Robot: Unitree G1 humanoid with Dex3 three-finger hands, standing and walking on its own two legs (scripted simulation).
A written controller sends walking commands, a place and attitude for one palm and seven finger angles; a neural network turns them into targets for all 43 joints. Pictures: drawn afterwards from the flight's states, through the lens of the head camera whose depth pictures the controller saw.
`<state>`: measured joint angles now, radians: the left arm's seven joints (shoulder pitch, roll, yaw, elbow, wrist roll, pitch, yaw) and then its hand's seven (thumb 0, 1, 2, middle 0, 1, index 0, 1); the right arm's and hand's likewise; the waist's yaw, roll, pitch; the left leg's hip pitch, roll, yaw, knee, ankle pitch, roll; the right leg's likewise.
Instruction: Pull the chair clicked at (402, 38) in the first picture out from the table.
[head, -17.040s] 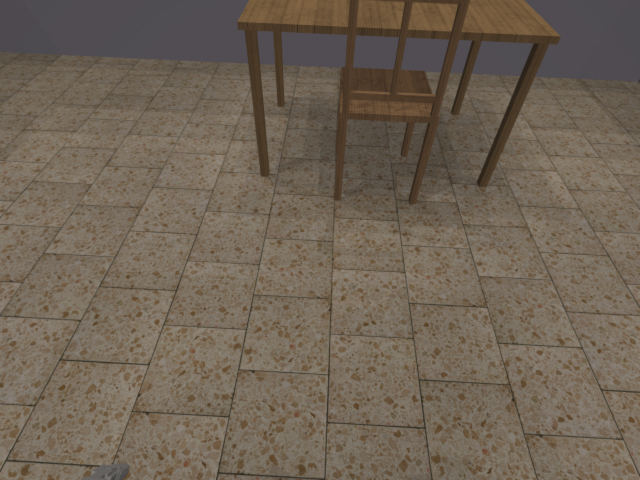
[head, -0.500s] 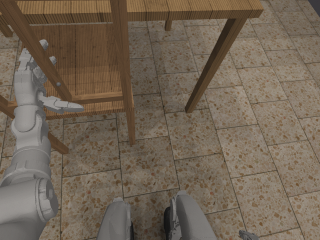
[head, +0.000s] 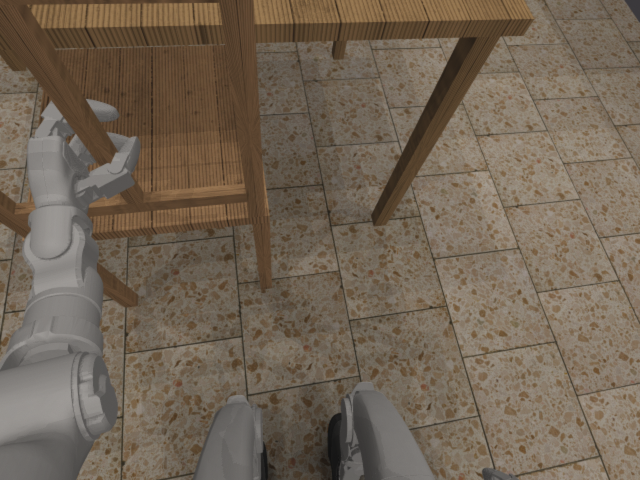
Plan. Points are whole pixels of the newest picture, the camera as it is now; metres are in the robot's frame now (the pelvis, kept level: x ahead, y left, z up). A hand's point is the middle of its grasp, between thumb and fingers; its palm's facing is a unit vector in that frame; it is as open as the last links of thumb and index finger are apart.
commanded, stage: hook a spindle and tug to test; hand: left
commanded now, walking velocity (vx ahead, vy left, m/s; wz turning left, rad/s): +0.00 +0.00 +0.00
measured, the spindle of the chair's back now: (89, 130) +0.51 +0.25 +0.05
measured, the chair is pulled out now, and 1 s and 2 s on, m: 0.00 0.02 0.20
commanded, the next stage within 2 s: step backward, pulling the chair out in 0.68 s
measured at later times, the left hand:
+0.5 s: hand (119, 167) +0.47 +0.22 +0.03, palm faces +0.15 -0.99 -0.01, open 5.5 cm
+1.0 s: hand (125, 171) +0.46 +0.21 +0.04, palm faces +0.20 -0.97 -0.14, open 5.5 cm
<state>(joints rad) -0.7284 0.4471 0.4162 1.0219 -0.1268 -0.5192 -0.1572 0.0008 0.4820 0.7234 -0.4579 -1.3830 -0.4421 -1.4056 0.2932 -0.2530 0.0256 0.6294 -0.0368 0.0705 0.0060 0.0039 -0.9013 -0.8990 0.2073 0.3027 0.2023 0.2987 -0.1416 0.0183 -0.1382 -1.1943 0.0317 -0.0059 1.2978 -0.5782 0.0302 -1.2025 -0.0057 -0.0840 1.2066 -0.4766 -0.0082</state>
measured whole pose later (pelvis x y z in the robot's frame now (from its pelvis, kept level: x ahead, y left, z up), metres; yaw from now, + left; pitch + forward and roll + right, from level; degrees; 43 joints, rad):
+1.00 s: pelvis +0.05 +0.01 +0.08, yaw +1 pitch +19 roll -2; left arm -0.50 0.30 0.23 0.87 -0.08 -0.22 0.09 0.04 0.72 0.79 -0.31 -1.17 -0.42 -1.45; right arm 0.27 -0.21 0.03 0.57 0.03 0.13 -0.07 0.00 -0.90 -0.90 0.21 0.30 0.20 0.30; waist -0.11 0.02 -0.07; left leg -0.73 0.00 0.02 0.87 -0.44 0.04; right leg -0.77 -0.02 -0.06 0.84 -0.32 0.02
